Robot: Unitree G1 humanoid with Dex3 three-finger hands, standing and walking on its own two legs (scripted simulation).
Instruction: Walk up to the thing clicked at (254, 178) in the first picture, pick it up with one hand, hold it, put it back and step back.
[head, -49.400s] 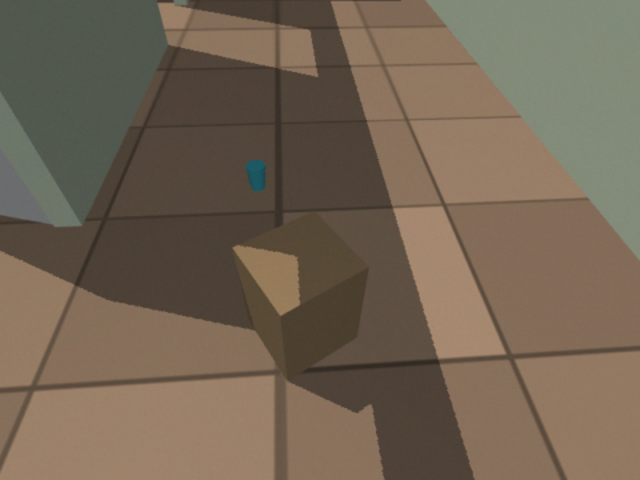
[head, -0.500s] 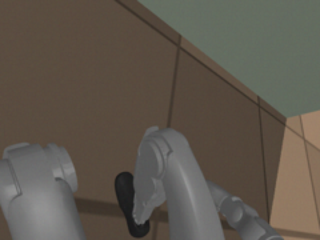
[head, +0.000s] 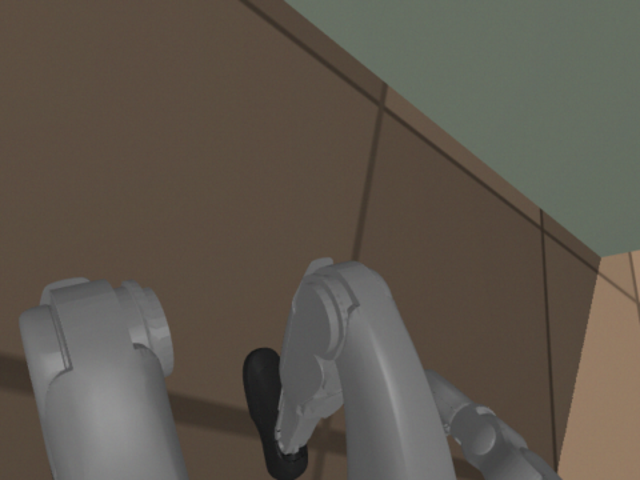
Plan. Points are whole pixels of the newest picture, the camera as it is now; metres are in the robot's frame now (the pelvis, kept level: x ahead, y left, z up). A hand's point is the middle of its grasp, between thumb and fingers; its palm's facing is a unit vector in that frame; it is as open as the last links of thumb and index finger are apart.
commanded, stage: withdraw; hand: left
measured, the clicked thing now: out of the picture +0.39 +0.33 -0.22
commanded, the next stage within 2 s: rise in 0.04 s
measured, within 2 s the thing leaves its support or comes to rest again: neither
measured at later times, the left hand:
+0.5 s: hand out of the picture +0.28 +0.45 -0.01, palm faces +0.48 -0.76 -0.44, open 17.3 cm
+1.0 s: hand out of the picture +0.21 +0.32 +0.19, palm faces +0.41 -0.80 -0.44, open 17.3 cm
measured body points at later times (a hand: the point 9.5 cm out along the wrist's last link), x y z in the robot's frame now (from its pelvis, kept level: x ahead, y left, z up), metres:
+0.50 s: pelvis +0.01 -0.01 +0.07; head +0.19 +0.11 +0.46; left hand +0.25 +0.49 +0.02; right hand +0.24 -0.22 -0.04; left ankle +0.08 +0.12 -0.25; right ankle +0.13 -0.12 -0.25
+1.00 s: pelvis +0.05 -0.02 +0.29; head +0.19 +0.05 +0.72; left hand +0.19 +0.36 +0.22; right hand +0.31 -0.21 +0.19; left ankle +0.08 +0.12 -0.25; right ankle +0.13 -0.12 -0.25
